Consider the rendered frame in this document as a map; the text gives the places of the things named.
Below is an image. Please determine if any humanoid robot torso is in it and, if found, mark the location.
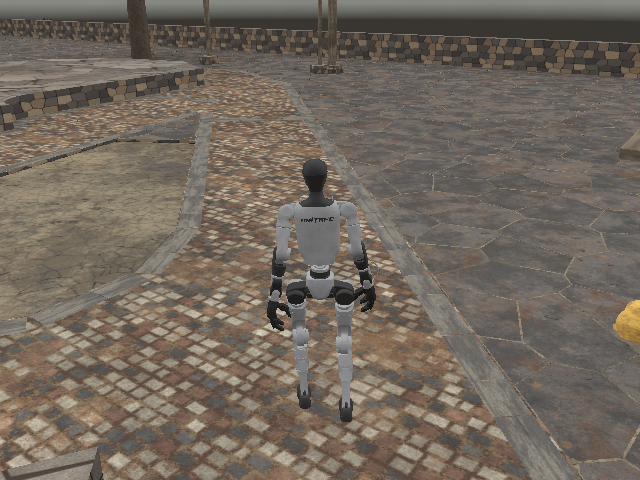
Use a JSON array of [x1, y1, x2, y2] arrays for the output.
[[294, 196, 341, 300]]

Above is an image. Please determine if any robot left upper arm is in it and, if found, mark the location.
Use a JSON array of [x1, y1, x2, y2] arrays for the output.
[[276, 203, 296, 261]]

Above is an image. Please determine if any robot left forearm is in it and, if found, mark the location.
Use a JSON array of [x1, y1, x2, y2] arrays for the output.
[[268, 246, 286, 302]]

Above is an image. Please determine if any robot right upper arm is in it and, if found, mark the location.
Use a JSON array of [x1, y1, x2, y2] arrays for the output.
[[337, 201, 364, 257]]

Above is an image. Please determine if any left robot hand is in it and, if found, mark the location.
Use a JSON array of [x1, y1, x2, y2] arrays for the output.
[[267, 300, 291, 331]]

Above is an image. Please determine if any right robot hand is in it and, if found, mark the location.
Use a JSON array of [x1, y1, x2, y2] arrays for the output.
[[353, 285, 376, 312]]

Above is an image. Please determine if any robot right shin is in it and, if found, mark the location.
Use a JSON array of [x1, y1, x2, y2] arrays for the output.
[[338, 336, 353, 408]]

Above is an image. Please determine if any robot right forearm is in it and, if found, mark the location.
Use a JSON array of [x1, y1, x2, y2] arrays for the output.
[[353, 241, 374, 289]]

